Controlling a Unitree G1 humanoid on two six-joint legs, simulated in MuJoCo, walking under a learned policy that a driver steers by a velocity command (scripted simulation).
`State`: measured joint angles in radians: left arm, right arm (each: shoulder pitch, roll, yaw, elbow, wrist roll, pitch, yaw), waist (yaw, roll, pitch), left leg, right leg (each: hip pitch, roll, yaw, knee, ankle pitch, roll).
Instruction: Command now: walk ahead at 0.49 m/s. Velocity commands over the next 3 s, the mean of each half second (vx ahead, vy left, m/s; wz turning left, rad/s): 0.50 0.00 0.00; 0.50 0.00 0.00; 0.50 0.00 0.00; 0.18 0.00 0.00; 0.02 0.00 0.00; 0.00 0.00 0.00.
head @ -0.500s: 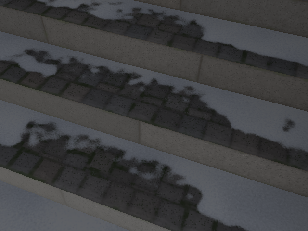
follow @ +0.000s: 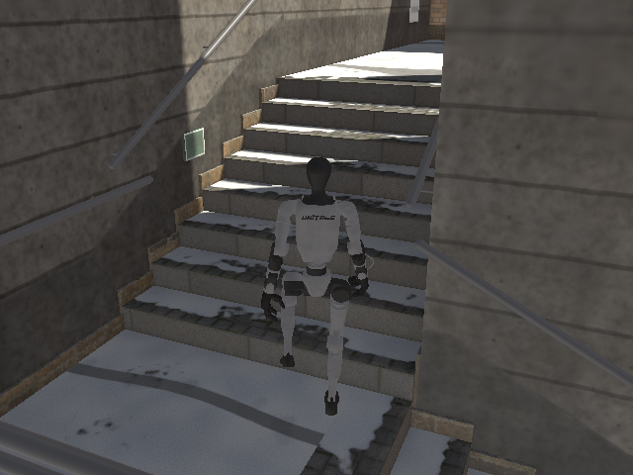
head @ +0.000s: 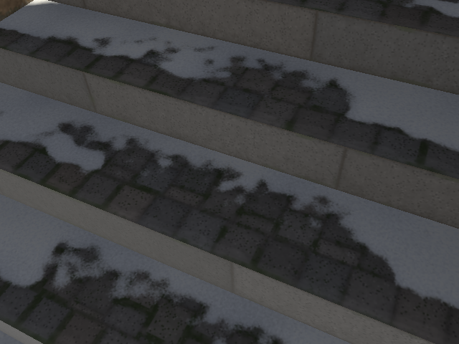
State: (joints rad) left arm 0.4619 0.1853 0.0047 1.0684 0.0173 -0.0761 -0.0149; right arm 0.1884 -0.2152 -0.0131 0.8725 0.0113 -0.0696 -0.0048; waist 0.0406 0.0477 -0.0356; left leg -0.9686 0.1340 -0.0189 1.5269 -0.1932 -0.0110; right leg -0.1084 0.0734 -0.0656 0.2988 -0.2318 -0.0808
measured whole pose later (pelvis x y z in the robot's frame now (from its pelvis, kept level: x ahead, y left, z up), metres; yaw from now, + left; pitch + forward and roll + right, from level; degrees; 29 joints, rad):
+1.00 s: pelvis +0.61 +0.07 +0.22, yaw +0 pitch +1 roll -2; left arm 0.15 0.14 0.02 0.86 0.01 -0.03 0.03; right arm 0.43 -0.14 -0.04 0.99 -0.02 -0.11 0.03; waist 0.00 0.01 -0.02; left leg -0.39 0.01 -0.04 1.35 -0.09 0.11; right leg -0.70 0.03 -0.23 1.15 -0.49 -0.16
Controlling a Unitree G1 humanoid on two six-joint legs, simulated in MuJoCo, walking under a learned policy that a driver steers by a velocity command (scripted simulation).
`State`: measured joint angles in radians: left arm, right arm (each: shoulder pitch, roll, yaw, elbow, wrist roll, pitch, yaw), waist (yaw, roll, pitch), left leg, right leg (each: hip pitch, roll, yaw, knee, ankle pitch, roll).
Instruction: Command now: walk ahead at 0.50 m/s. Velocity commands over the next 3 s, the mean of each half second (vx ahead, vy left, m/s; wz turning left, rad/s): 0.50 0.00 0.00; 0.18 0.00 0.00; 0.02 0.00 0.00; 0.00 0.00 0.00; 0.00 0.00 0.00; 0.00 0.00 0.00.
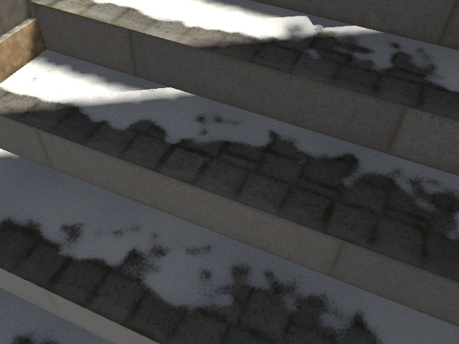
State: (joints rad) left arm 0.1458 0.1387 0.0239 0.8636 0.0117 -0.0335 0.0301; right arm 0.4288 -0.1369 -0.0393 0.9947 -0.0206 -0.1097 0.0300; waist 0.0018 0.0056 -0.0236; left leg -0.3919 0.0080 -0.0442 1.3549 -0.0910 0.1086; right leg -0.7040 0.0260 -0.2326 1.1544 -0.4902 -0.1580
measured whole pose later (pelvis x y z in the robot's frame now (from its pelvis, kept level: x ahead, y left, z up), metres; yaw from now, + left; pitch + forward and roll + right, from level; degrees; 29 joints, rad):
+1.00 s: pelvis +0.53 +0.01 +0.27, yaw -1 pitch +2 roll -1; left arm 0.11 0.02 -0.01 0.73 0.03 0.03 0.05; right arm 0.52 -0.06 -0.01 1.04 -0.03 -0.12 -0.03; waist -0.05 -0.05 0.01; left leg -0.20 0.00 0.12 0.45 -0.29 0.07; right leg -1.19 -0.05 -0.07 2.03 -0.28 -0.05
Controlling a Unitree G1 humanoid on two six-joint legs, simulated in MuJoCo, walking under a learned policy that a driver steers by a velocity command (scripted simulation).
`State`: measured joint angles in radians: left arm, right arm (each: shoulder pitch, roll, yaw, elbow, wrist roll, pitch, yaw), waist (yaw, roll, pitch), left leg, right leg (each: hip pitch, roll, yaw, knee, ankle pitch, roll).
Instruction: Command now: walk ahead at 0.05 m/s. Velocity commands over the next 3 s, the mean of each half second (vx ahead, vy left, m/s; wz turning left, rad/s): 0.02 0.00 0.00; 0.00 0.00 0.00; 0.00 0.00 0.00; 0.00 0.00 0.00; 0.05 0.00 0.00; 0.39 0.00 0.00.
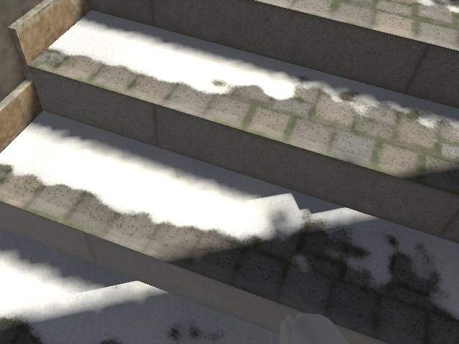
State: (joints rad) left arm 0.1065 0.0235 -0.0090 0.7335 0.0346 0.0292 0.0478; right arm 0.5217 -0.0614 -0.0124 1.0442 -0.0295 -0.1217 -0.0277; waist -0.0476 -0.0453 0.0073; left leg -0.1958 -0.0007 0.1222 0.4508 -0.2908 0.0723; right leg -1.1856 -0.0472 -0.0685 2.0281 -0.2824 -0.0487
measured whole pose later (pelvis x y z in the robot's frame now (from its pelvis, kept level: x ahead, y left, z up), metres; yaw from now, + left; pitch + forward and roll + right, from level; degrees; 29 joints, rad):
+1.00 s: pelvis +0.18 -0.04 +0.16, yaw +0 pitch -1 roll +0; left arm 0.34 0.16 0.04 0.95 0.01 0.00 0.04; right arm 0.36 -0.10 -0.02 0.80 -0.02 -0.02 -0.05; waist 0.01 -0.03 -0.03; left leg -0.25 -0.02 0.07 0.42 -0.17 0.04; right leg -0.18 0.00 -0.03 0.45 -0.25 -0.02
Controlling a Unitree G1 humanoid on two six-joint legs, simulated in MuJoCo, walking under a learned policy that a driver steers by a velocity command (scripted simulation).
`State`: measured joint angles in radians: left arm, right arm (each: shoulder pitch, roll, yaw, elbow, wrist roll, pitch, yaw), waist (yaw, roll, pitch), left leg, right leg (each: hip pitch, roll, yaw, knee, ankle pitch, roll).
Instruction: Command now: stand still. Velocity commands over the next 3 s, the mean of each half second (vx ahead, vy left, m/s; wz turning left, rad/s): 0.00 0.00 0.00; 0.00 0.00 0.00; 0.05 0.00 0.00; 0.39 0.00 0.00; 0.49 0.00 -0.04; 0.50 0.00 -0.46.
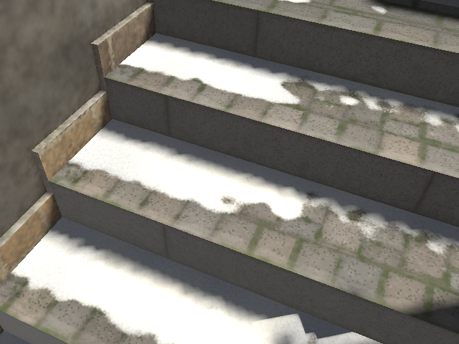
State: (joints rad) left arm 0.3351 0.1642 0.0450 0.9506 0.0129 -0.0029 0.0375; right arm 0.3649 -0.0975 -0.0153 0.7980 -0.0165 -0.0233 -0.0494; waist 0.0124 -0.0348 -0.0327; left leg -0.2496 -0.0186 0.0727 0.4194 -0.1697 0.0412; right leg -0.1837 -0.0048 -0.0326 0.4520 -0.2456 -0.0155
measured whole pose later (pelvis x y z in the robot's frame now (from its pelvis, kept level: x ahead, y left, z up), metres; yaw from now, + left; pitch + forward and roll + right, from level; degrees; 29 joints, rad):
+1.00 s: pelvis +0.04 -0.02 +0.00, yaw +0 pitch +0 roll +0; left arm 0.42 0.12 -0.03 1.03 0.01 -0.03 0.06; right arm 0.39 -0.14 0.02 1.05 -0.01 -0.02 -0.04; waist -0.01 0.01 -0.02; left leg -0.19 0.01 0.06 0.39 -0.20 0.01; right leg -0.10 0.03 -0.03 0.37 -0.28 -0.04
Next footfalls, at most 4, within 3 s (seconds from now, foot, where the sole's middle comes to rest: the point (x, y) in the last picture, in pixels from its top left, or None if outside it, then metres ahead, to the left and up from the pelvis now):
1.72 left None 0.22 0.13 -0.78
2.14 right None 0.49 -0.02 -0.61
2.66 left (179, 190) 0.88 0.17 -0.45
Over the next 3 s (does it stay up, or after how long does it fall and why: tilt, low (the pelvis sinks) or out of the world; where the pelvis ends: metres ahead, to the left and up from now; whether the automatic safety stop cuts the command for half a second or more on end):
stays up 0.88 0.05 0.32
